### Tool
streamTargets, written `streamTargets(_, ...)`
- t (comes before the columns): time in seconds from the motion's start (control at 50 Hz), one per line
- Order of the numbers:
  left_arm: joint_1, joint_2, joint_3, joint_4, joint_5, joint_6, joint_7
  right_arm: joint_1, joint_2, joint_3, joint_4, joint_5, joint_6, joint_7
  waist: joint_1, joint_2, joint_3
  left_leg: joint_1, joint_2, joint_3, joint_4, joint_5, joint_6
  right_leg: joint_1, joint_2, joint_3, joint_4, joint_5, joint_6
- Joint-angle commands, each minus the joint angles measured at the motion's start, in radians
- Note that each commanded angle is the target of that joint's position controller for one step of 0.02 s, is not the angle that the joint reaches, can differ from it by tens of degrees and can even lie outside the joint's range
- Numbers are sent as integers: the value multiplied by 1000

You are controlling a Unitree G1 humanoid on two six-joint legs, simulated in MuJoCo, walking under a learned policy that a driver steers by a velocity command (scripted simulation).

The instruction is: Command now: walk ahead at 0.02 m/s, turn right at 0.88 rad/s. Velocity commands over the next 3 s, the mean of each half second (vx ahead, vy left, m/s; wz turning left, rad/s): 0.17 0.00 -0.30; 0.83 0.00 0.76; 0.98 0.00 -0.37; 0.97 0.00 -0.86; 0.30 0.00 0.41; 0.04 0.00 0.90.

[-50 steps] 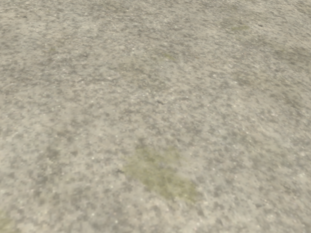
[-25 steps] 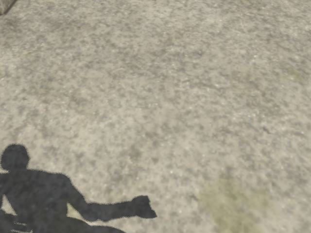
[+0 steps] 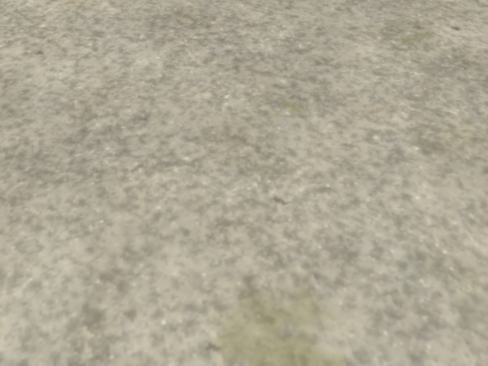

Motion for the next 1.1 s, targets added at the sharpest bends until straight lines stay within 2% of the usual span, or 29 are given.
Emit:
streamTargets(0.02,70,65,21,-62,5,-17,-2,7,-154,-54,-51,15,-5,17,35,78,-146,8,220,-90,28,188,66,179,40,-28,-218,102,-39)
streamTargets(0.04,136,129,38,-42,21,-33,15,54,-133,-54,-42,14,2,27,61,-111,-135,-120,143,-29,247,-6,-2,281,-36,160,-385,185,-71)
streamTargets(0.06,141,314,76,-78,14,-47,28,26,-54,-29,-125,7,17,25,42,-394,-94,-451,-55,-34,476,-436,-93,330,-338,665,-462,484,-210)
streamTargets(0.08,220,306,89,-71,9,-46,35,-60,-100,-31,-141,-14,33,11,119,-228,-152,-460,-65,-239,612,-426,-81,338,-340,656,-450,546,-310)
streamTargets(0.12,92,220,61,-80,7,-36,52,-25,-104,-33,-114,9,24,8,35,-150,-79,-458,-29,-290,607,-210,-62,268,-215,477,-439,410,-268)
streamTargets(0.16,-12,168,45,-111,-2,-33,62,5,-130,-40,-86,-10,14,7,2,-152,-110,-398,-42,-276,584,-96,-62,249,-122,399,-415,500,-221)
streamTargets(0.18,-13,151,35,-109,-4,-36,59,47,-134,-42,-61,-10,19,10,-8,-120,-155,-371,-55,-264,599,-81,-64,274,-124,360,-398,603,-219)
streamTargets(0.22,20,128,23,-91,-3,-49,58,83,-114,-35,-33,7,30,16,-1,-84,-191,-328,-59,-246,565,-79,-66,299,-129,319,-388,717,-217)
streamTargets(0.28,30,74,-6,-65,11,-62,65,86,-80,-19,-11,18,47,20,12,-102,-171,-256,-46,-238,429,-66,-53,294,-136,282,-427,647,-207)
streamTargets(0.3,69,75,-9,-44,17,-65,65,96,-78,-14,-2,8,47,29,30,-120,-187,-228,-49,-222,385,-58,-43,298,-133,290,-484,367,-208)
streamTargets(0.34,101,134,4,-21,36,-75,54,46,-118,-25,-11,3,46,51,63,-179,-112,-280,-58,-228,342,-49,-15,279,-174,373,-597,-148,-215)
streamTargets(0.4,113,150,9,5,41,-104,58,5,-134,-37,-15,12,29,74,60,-123,-20,-406,-77,-295,309,-32,20,338,-247,413,-664,-283,-208)
streamTargets(0.54,117,133,17,38,34,-164,73,-46,-98,-35,-43,15,7,102,50,-80,6,-477,-15,-246,267,-2,43,406,-295,222,-689,-181,-176)
streamTargets(0.64,149,159,28,72,42,-173,66,-135,-100,-29,-104,16,10,119,68,-88,31,-445,-2,-166,213,-28,100,406,-302,77,-679,-133,-150)
streamTargets(0.68,150,166,28,85,46,-171,62,-137,-102,-27,-115,16,9,118,57,-88,33,-387,-23,-125,189,-46,136,402,-292,-1,-634,0,-136)
streamTargets(0.7,125,176,27,84,44,-170,60,-86,-106,-29,-104,16,7,113,19,-95,7,-279,-67,-85,168,-74,157,367,-271,-64,-549,253,-122)
streamTargets(0.72,97,188,27,82,38,-167,61,41,-120,-38,-66,13,3,103,-53,-80,-63,-88,-138,-37,147,-87,174,308,-237,-142,-353,589,-108)
streamTargets(0.74,78,182,19,72,34,-162,61,274,-163,-63,10,6,-4,89,-169,-5,-191,223,-199,-53,113,-108,206,172,-182,-209,-12,830,-85)
streamTargets(0.76,33,115,-8,17,38,-166,53,464,-300,-106,53,3,-7,66,-246,219,-268,490,-16,-458,-66,-456,286,-167,-83,-217,396,522,-22)
streamTargets(0.78,-58,40,-28,-52,47,-186,39,393,-351,-105,26,12,-12,60,-175,343,-249,565,141,-990,-312,-676,342,-505,71,1,601,-84,7)
streamTargets(0.8,-142,95,-28,-80,60,-199,35,339,-323,-100,1,13,-11,54,-187,175,-166,549,174,-999,-318,-462,340,-635,20,119,671,-28,1)
streamTargets(0.84,-49,111,-32,-42,59,-212,30,308,-271,-89,11,17,-16,36,-83,-15,-93,367,131,-791,-279,-225,303,-530,-70,129,530,86,-4)
streamTargets(0.86,-20,108,-35,-27,73,-198,29,243,-239,-75,0,22,-23,32,-37,-27,-66,259,64,-700,-299,-186,273,-449,-90,125,464,101,7)
streamTargets(0.88,9,102,-41,-22,80,-179,23,211,-226,-67,-15,23,-33,30,-10,25,-56,182,32,-666,-321,-166,281,-393,-94,120,429,112,23)
streamTargets(0.9,-2,104,-42,-23,81,-160,20,209,-206,-60,-16,26,-45,33,-3,26,-33,128,3,-640,-342,-118,288,-373,-91,104,405,115,36)
streamTargets(0.94,-91,95,-48,-60,70,-140,17,225,-207,-61,-9,28,-64,38,-6,13,18,40,-31,-609,-393,-29,297,-365,-75,63,298,168,60)
streamTargets(0.98,-160,65,-62,-80,54,-148,8,254,-187,-56,15,27,-79,35,-26,14,45,60,-49,-536,-420,169,278,-366,-60,25,123,300,57)
streamTargets(1.04,-257,28,-80,-97,30,-162,-1,309,-175,-48,59,46,-106,34,-83,37,43,117,-34,-444,-486,457,222,-232,-27,-37,-131,512,-8)
streamTargets(1.1,-219,58,-70,-81,16,-168,10,295,-206,-47,93,34,-123,29,-46,68,-3,286,24,-357,-449,838,164,-126,22,-47,-224,533,-92)
Next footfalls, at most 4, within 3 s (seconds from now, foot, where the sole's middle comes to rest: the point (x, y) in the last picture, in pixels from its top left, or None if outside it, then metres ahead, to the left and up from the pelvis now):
0.04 right None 0.05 -0.10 -0.77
0.74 left None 0.29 0.14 -0.77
1.18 right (210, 246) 0.80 0.16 -0.77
1.62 left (136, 160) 1.15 0.45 -0.77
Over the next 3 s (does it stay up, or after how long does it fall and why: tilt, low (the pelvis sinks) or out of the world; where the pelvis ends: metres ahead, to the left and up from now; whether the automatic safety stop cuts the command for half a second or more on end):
stays up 1.61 0.22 0.00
